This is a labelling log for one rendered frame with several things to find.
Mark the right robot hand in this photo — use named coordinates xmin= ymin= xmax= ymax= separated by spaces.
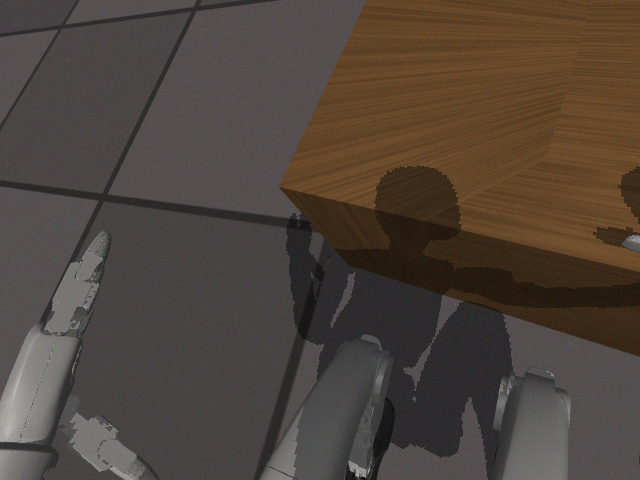
xmin=622 ymin=235 xmax=640 ymax=253

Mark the left robot arm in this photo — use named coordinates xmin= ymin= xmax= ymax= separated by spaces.
xmin=0 ymin=443 xmax=59 ymax=480

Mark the left robot hand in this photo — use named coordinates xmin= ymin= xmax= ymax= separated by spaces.
xmin=0 ymin=229 xmax=160 ymax=480

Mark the left robot foot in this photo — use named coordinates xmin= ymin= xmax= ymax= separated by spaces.
xmin=345 ymin=397 xmax=395 ymax=480

